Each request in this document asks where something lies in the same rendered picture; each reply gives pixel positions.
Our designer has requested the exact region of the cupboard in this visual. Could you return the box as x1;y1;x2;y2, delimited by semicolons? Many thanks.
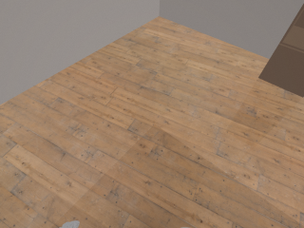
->
258;4;304;98

